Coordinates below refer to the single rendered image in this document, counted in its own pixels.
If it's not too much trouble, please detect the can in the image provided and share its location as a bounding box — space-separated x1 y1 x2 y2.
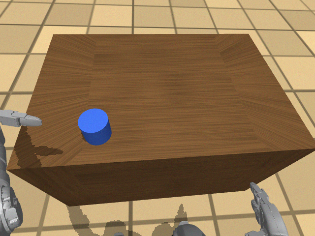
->
78 109 112 146

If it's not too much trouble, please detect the left robot arm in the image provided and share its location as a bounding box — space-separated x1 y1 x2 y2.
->
0 126 23 236

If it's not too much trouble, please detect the right robot hand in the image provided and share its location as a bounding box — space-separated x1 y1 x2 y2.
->
245 182 289 236

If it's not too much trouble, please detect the left robot hand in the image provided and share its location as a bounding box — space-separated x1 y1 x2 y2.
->
0 110 42 127

